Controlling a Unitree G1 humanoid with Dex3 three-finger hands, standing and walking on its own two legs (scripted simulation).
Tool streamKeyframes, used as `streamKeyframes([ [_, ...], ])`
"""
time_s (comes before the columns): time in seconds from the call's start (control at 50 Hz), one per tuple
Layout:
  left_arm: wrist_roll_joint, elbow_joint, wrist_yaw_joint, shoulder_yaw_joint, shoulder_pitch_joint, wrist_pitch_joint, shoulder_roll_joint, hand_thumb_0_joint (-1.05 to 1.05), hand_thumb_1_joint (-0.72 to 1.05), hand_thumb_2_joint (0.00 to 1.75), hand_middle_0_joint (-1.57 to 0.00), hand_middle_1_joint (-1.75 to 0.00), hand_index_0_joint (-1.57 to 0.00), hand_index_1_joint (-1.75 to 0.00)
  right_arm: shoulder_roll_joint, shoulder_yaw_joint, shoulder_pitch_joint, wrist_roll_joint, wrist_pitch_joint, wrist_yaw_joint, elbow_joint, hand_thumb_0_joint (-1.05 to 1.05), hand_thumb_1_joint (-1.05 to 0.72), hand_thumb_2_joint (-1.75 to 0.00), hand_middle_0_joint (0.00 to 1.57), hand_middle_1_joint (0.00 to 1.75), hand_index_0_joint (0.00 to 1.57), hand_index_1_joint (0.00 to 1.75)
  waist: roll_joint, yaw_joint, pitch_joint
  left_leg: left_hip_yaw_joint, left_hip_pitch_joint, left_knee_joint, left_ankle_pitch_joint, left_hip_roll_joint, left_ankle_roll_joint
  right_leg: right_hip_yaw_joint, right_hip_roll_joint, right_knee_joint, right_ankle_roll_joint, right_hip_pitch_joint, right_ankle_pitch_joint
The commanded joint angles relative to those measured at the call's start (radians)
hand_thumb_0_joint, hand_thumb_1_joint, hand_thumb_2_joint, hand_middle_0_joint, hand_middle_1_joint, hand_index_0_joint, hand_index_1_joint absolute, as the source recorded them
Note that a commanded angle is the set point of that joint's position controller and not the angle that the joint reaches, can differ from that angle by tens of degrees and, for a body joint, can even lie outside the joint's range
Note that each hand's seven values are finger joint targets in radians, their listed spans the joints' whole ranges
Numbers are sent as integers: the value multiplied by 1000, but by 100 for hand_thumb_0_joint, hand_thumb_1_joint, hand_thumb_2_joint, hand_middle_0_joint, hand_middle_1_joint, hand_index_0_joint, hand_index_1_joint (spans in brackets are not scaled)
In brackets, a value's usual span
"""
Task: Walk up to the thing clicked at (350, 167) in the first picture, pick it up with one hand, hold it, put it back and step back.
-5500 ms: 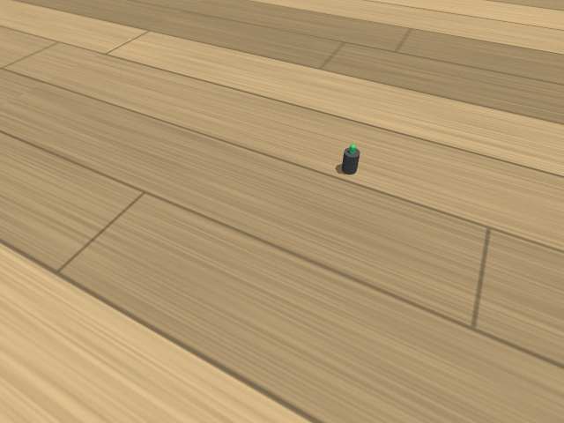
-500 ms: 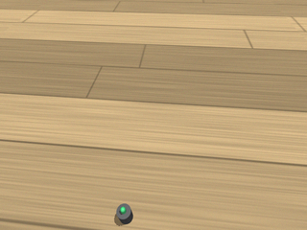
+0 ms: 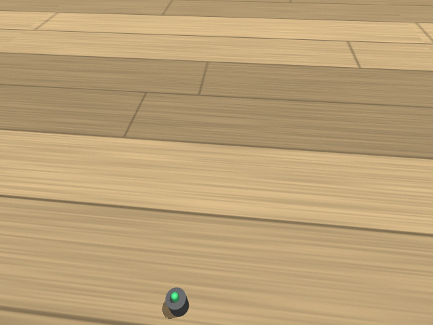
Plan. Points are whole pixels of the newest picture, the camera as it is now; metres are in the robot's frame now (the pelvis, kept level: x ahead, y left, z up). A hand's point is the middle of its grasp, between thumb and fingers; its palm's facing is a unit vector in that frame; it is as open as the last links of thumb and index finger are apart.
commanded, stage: stand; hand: left
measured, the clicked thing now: (176, 300) +0.35 +0.19 -0.70
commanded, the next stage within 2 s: none
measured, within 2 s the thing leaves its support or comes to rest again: neither
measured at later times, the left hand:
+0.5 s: hand out of the picture +0.08 +0.25 -0.15, palm faces -0.01 -0.94 -0.34, open 7.4 cm
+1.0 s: hand out of the picture +0.08 +0.25 -0.16, palm faces -0.01 -0.94 -0.34, open 7.4 cm
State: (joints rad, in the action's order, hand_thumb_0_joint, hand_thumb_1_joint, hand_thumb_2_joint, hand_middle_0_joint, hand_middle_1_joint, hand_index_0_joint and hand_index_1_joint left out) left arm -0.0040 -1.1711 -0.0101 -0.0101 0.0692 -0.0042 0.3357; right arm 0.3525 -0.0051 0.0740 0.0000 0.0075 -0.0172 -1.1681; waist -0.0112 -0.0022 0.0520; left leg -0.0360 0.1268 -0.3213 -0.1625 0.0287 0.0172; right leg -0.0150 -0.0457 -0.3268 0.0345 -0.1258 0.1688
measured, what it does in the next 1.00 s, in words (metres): stands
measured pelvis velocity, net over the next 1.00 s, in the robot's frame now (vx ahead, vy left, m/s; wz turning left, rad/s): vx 0.01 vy -0.01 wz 0.01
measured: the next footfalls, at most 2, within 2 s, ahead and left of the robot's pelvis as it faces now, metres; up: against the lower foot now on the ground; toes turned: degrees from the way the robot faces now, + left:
none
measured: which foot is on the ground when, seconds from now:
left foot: down 0.00-1.00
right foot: down 0.00-1.00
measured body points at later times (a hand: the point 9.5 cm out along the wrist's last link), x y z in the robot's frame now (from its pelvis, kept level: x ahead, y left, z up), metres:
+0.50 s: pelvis +0.01 +0.00 +0.00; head +0.02 -0.01 +0.45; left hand +0.08 +0.30 -0.13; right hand +0.10 -0.30 -0.13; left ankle +0.01 +0.13 -0.75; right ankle +0.01 -0.14 -0.75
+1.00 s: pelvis +0.01 -0.01 +0.00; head +0.02 -0.01 +0.45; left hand +0.08 +0.30 -0.13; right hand +0.09 -0.31 -0.13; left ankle +0.01 +0.13 -0.75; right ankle +0.01 -0.14 -0.75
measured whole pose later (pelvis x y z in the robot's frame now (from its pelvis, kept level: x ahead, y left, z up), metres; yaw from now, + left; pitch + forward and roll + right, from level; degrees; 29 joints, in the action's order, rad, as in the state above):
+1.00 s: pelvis +0.01 -0.01 +0.00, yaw +0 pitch -2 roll +0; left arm -0.01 -1.13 -0.01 0.00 0.11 -0.01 0.35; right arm 0.36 0.00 0.10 -0.01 0.01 -0.01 -1.14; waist -0.01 0.00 0.05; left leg -0.03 0.10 -0.31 -0.17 0.04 0.03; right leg -0.03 -0.04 -0.31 0.03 -0.10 0.18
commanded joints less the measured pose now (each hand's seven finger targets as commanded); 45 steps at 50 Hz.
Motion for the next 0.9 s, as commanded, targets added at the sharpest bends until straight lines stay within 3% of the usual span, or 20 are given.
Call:
streamKeyframes([
  [0.0, -7, 61, 14, -37, -38, -23, 224, 0, 90, 90, -20, -30, -20, -30, 208, -36, -40, -14, 21, 19, 69, 0, -90, -90, 20, 30, 20, 30, 20, -2, -86, 95, -18, 57, 85, 113, -25, 76, -97, 61, -35, 11, -86],
  [0.34, -8, 88, 16, -33, -16, -27, 229, 0, 90, 90, -20, -30, -20, -30, 211, -38, -35, -12, 23, 20, 89, 0, -90, -90, 20, 30, 20, 30, 13, -4, -110, 85, -51, 38, 160, 119, -27, 72, -107, 53, -40, 35, -174],
  [0.7, -7, 99, 17, -34, -8, -26, 231, 0, 90, 90, -20, -30, -20, -30, 212, -36, -22, -10, 21, 20, 92, 0, -90, -90, 20, 30, 20, 30, 12, -2, -80, 84, -34, 48, 121, 114, -25, 72, -104, 73, -43, 37, -143],
  [0.76, -7, 96, 17, -35, -1, -25, 234, 0, 90, 90, -20, -30, -20, -30, 210, -36, -31, -9, 19, 19, 94, 0, -90, -90, 20, 30, 20, 30, 20, 3, -75, 94, -37, 56, 97, 118, -24, 63, -96, 69, -39, 26, -98],
  [0.88, -7, 100, 17, -35, 5, -26, 233, 0, 90, 90, -20, -30, -20, -30, 211, -36, -21, -10, 21, 21, 96, 0, -90, -90, 20, 30, 20, 30, 9, 3, -85, 88, -44, 47, 140, 117, -26, 67, -100, 65, -42, 35, -147],
])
